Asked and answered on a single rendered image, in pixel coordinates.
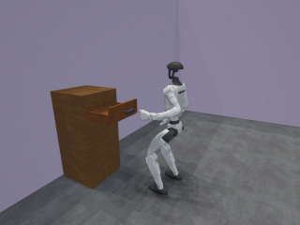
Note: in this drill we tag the drawer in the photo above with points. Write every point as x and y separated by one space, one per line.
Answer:
110 112

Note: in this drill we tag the cabinet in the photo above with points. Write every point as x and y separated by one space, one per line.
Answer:
89 151

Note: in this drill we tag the robot left shin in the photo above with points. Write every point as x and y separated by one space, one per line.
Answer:
154 170

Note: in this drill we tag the robot left upper arm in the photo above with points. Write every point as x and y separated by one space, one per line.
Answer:
169 93

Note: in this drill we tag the robot right upper arm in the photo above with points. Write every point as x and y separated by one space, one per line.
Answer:
185 105

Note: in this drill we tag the right robot thigh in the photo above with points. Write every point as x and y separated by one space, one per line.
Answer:
165 148

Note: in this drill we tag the handle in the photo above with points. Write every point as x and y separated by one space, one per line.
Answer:
129 111

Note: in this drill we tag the left robot hand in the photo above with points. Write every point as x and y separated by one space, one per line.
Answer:
144 115

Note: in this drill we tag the right robot hand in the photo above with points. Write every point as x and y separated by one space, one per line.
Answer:
163 121

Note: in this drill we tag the robot left forearm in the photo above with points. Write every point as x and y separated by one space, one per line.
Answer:
163 115

